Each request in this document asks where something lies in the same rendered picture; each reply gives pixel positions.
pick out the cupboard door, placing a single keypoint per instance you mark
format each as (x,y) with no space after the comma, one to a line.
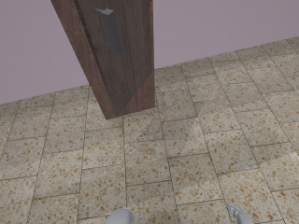
(124,73)

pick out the left robot thigh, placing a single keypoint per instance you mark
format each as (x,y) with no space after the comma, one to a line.
(120,216)

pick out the right robot hand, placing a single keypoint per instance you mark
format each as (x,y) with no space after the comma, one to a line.
(239,214)

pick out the handle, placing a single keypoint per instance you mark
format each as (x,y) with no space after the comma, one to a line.
(113,37)

